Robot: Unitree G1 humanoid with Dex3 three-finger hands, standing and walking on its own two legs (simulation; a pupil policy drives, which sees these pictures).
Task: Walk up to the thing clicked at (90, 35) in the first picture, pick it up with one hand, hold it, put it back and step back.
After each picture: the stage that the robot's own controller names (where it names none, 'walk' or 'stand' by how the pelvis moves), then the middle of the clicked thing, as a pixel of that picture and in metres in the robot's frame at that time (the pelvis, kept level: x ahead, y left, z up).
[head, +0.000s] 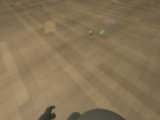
stand; (90, 33) +2.13 +0.13 -0.72
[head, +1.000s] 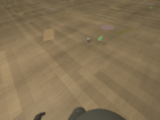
walk; (88, 40) +1.99 +0.31 -0.72
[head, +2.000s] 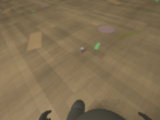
walk; (82, 50) +1.35 +0.35 -0.72
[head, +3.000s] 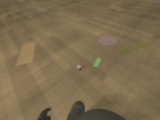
walk; (79, 68) +0.89 +0.31 -0.72
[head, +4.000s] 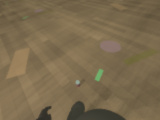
walk; (78, 83) +0.56 +0.26 -0.71
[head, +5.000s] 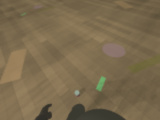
stand; (77, 93) +0.37 +0.22 -0.70
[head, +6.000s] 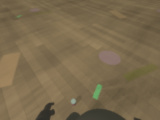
stand; (73, 102) +0.31 +0.20 -0.72
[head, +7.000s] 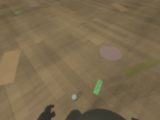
stand; (74, 97) +0.32 +0.21 -0.72
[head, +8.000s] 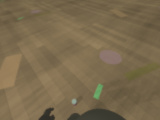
stand; (74, 102) +0.31 +0.21 -0.73
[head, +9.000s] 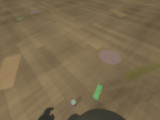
stand; (73, 103) +0.30 +0.22 -0.73
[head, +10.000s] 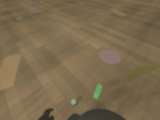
stand; (73, 102) +0.30 +0.22 -0.73
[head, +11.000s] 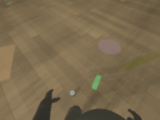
go down; (72, 93) +0.31 +0.22 -0.70
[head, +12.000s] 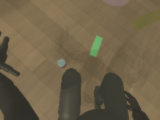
go down; (61, 64) +0.38 +0.25 -0.29
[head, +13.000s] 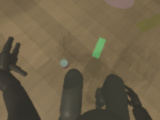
close in; (64, 64) +0.38 +0.25 -0.30
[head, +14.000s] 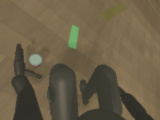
close in; (35, 61) +0.36 +0.28 -0.22
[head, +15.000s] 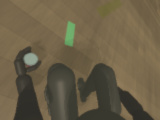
close; (31, 60) +0.36 +0.29 -0.22
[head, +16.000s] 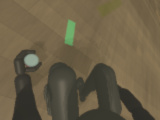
lift; (31, 61) +0.34 +0.28 -0.22
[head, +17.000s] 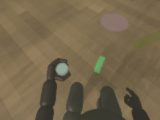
lift; (63, 71) +0.31 +0.20 +0.00
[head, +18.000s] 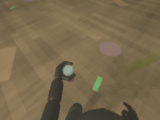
hold; (69, 73) +0.32 +0.18 +0.01
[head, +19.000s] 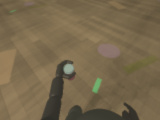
hold; (69, 72) +0.33 +0.17 +0.01
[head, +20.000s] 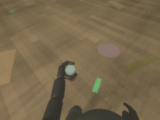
hold; (71, 73) +0.33 +0.16 +0.00
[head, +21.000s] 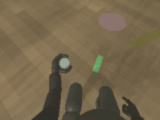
crouch; (65, 65) +0.37 +0.20 -0.06
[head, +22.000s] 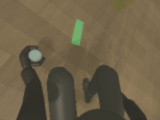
lower; (37, 58) +0.38 +0.28 -0.21
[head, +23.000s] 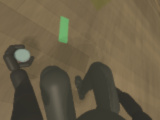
lower; (23, 57) +0.39 +0.30 -0.22
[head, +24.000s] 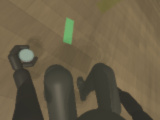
lower; (27, 57) +0.38 +0.30 -0.22
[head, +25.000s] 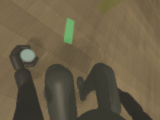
lower; (28, 57) +0.37 +0.30 -0.22
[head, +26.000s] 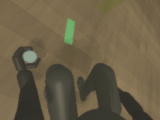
lower; (30, 58) +0.37 +0.29 -0.22
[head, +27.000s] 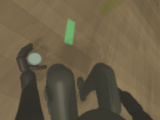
open; (34, 60) +0.36 +0.27 -0.23
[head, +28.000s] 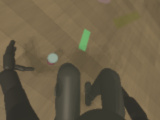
stand; (52, 59) +0.37 +0.25 -0.24
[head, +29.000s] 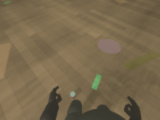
stand; (72, 95) +0.32 +0.19 -0.62
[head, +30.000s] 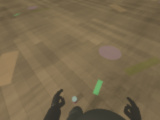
stand; (74, 99) +0.32 +0.20 -0.67
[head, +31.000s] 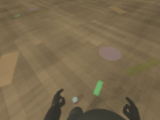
stand; (75, 100) +0.32 +0.19 -0.67
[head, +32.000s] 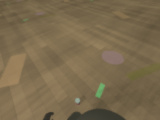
stand; (77, 101) +0.34 +0.18 -0.72
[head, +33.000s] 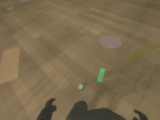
walk; (80, 87) +0.41 +0.15 -0.70
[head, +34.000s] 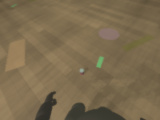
walk; (81, 71) +0.66 +0.18 -0.70
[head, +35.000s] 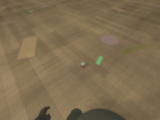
stand; (82, 65) +0.95 +0.20 -0.70
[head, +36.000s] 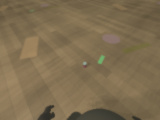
stand; (84, 65) +0.96 +0.16 -0.72
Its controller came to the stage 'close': yes
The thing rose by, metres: 0.72
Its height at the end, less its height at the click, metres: +0.00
